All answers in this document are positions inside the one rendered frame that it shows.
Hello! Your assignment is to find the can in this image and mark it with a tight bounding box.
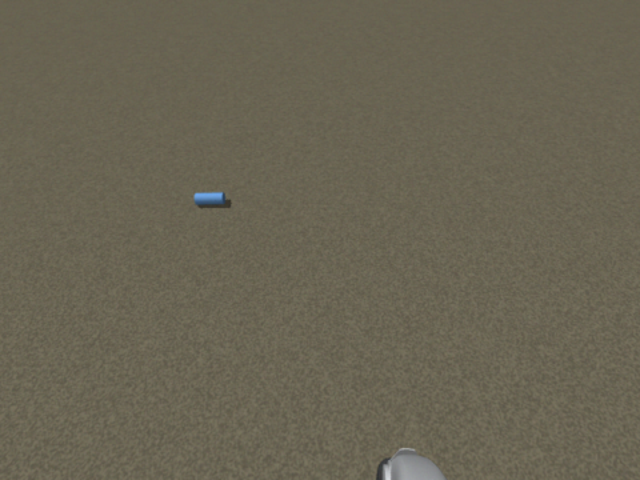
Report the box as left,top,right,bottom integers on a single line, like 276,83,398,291
194,192,225,205

